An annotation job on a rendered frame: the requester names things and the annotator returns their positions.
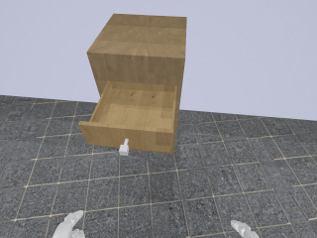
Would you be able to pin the drawer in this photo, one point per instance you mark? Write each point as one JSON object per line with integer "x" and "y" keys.
{"x": 143, "y": 113}

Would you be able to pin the robot left hand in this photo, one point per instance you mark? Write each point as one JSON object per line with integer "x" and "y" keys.
{"x": 64, "y": 230}

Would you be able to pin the robot right hand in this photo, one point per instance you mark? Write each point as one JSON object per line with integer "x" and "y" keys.
{"x": 244, "y": 229}

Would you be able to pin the handle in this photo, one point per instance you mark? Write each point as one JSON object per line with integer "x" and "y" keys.
{"x": 124, "y": 149}

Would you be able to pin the cabinet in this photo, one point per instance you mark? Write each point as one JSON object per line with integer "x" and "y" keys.
{"x": 147, "y": 49}

